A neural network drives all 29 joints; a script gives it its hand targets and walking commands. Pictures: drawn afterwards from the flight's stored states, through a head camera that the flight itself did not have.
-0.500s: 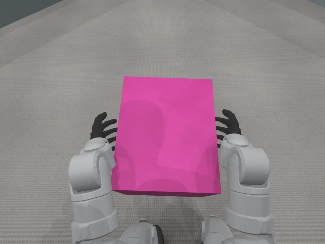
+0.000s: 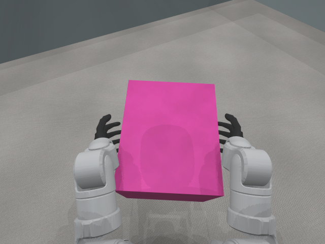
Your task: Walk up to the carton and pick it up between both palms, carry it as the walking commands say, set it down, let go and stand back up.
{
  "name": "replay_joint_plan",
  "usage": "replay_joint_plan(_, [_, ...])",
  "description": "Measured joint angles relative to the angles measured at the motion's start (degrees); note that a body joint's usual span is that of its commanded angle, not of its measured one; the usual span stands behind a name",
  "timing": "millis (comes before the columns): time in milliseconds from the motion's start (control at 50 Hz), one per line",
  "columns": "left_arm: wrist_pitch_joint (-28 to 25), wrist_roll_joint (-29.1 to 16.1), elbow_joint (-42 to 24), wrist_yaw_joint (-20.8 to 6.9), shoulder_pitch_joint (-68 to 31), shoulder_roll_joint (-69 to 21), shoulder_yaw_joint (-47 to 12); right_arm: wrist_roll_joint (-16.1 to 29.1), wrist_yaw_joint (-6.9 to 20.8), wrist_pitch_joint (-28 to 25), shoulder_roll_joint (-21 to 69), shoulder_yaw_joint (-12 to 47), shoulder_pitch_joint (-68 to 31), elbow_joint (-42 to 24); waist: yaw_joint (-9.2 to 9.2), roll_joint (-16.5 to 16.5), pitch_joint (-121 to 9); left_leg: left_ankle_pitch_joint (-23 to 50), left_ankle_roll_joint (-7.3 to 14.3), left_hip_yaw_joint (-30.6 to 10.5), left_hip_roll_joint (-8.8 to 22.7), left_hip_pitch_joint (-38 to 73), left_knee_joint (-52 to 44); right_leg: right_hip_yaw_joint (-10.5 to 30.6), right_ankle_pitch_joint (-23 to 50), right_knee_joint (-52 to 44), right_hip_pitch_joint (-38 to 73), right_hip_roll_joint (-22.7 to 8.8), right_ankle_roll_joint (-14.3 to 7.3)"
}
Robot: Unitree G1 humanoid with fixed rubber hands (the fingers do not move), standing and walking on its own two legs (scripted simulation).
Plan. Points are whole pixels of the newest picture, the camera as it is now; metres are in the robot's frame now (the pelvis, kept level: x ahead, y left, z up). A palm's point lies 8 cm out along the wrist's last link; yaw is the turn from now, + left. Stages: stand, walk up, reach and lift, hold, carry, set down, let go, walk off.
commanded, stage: carry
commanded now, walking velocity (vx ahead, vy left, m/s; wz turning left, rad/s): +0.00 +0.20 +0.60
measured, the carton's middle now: (168, 144) +0.35 -0.03 +0.03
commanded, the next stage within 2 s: none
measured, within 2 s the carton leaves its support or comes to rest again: neither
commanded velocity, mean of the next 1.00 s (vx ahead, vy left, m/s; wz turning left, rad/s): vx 0.00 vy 0.20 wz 0.60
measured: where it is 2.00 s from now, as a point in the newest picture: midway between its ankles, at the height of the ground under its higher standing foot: outside the picture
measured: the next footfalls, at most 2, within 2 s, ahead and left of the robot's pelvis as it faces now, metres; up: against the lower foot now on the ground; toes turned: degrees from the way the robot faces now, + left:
right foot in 0.22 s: +0.04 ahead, -0.03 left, +0.00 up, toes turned -4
left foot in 0.44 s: -0.01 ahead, +0.30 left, +0.00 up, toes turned +22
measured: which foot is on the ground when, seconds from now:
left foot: down 0.00-0.24, up 0.26-0.42, down 0.44-0.76, up 0.78-0.98, down 1.00-1.00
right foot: up 0.00-0.20, down 0.22-0.46, up 0.48-0.72, down 0.74-1.00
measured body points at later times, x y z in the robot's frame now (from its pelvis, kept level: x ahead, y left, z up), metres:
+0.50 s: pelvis -0.08 +0.16 +0.00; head -0.03 +0.18 +0.45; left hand +0.20 +0.39 +0.07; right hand +0.27 +0.10 +0.08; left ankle -0.04 +0.28 -0.71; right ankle +0.00 -0.02 -0.70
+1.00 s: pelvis -0.21 +0.28 +0.01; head -0.18 +0.29 +0.46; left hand -0.01 +0.57 +0.10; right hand +0.14 +0.32 +0.09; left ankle -0.28 +0.43 -0.70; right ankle -0.11 +0.13 -0.71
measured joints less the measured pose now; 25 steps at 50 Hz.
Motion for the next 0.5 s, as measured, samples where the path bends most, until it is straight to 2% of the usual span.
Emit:
replay_joint_plan(20, [-0.46, 0.87, 1.05, -0.87, 0.05, 0.10, 0.55, -0.06, -0.23, -0.52, 0.21, -0.03, -0.44, 1.62, 0.10, -1.08, -1.10, 0.94, 0.60, 0.89, -1.10, -0.95, 1.54, 2.46, -2.69, 3.06, -1.68, -0.25, -0.36])
replay_joint_plan(60, [-1.10, 1.31, 3.23, -2.32, 1.04, 0.92, 2.22, 0.02, -1.56, -0.97, 0.63, 0.96, -1.44, 5.75, 0.89, -0.67, -2.70, -1.57, 2.01, 1.27, -1.07, -2.86, 4.32, 6.78, -13.52, 12.44, -5.98, 4.49, -0.76])
replay_joint_plan(100, [-0.72, 0.30, 4.96, -2.35, 1.77, 2.13, 3.45, -0.34, -2.21, -0.99, 0.93, 2.04, -2.25, 9.53, 1.87, -0.65, -2.81, -2.06, 3.13, 1.34, -1.42, -3.40, 4.20, 7.22, -15.96, 18.55, -8.80, 8.95, -1.39])
replay_joint_plan(120, [-0.42, -0.45, 5.45, -1.94, 2.01, 2.58, 3.84, -0.44, -2.37, -0.96, 1.05, 2.30, -2.56, 10.84, 2.47, -0.79, -2.46, -1.23, 3.04, 1.41, -1.84, -3.53, 3.60, 6.62, -15.44, 19.21, -9.59, 10.61, -1.66])
replay_joint_plan(160, [0.01, -2.47, 5.63, -0.18, 2.25, 2.90, 4.15, -0.51, -2.45, -0.74, 1.19, 2.13, -2.92, 11.70, 3.80, -0.53, -1.24, 0.14, 4.27, 1.42, -3.05, -3.77, 2.49, 4.81, -12.37, 15.85, -9.54, 13.33, -2.59])
replay_joint_plan(220, [0.05, -5.22, 3.94, 2.89, 2.00, 2.03, 4.11, -0.84, -1.39, -0.64, 1.05, 1.31, -2.61, 9.42, 5.53, 0.38, 0.92, 2.38, 6.07, 1.22, -5.85, -4.19, 0.71, 2.51, -7.20, 3.52, -5.70, 16.23, -5.69])
replay_joint_plan(240, [-0.63, -5.49, 3.93, 3.59, 1.95, 1.20, 4.03, -1.34, -0.60, -0.80, 0.94, 0.59, -2.43, 8.66, 5.52, 1.93, 1.70, 3.12, 6.27, 0.48, -6.49, -4.21, 0.17, 2.39, -1.33, 0.67, -4.77, 16.78, -7.62])
replay_joint_plan(260, [-0.97, -5.74, 3.98, 4.64, 1.99, 0.47, 3.54, -1.73, 0.54, -1.04, 0.66, -0.09, -1.76, 8.14, 5.22, 3.32, 2.11, 1.81, 5.40, 0.02, -6.82, -4.44, 0.50, 1.33, 1.82, -0.62, -4.07, 16.17, -9.12])
replay_joint_plan(280, [-0.69, -5.95, 4.04, 5.47, 1.80, 0.44, 2.46, -1.76, 1.36, -1.15, 0.27, -0.34, -0.74, 7.42, 5.04, 3.51, 2.00, -3.19, 4.01, 0.20, -7.28, -5.84, 4.11, 0.47, 2.75, -1.13, -4.05, 14.79, -9.78])
replay_joint_plan(340, [-0.04, -4.82, 3.22, 4.62, 0.57, 0.16, 1.88, -0.47, 0.66, -0.93, -0.26, 0.19, 0.72, 4.50, 4.48, 3.67, 2.60, -8.98, 2.50, -0.40, -5.52, -8.93, 16.68, -1.24, 3.61, -2.96, -3.54, 11.64, -8.79])
replay_joint_plan(380, [-0.56, -3.70, 2.53, 3.00, -0.13, -0.14, 2.21, 0.14, -0.35, -0.98, -0.33, 0.64, 0.80, 2.58, 3.55, 3.81, 2.84, -9.86, 2.22, -1.27, -3.30, -7.31, 13.92, -2.21, 4.45, -3.85, -3.33, 9.57, -7.25])
replay_joint_plan(440, [-1.44, -2.31, 1.45, 1.33, -1.16, -0.55, 1.67, 0.65, -1.11, -0.78, -0.09, -0.23, 0.12, -0.33, 1.74, 3.39, 2.28, -8.05, 2.25, -1.19, -1.01, -2.30, 1.93, -3.19, 4.72, -2.66, -4.30, 5.45, -4.53])
replay_joint_plan(480, [-2.07, -0.75, 1.32, -0.04, -1.50, -0.64, 1.96, 0.51, -1.10, -1.37, 0.38, -0.73, -0.94, 0.12, 0.73, 0.67, 2.42, 1.84, 3.34, 2.09, -3.10, -1.83, -0.89, -1.00, 4.49, 0.42, -5.95, 1.52, -2.94])
replay_joint_plan(500, [-2.30, -0.10, 1.17, -0.92, -0.84, -0.34, 2.14, 0.43, -1.38, -1.53, 0.56, -0.27, -1.35, 0.98, 0.61, 0.00, 2.08, 2.01, 4.27, 2.68, -3.97, -2.45, -0.09, 1.56, 2.25, 3.69, -7.49, 1.82, -2.72])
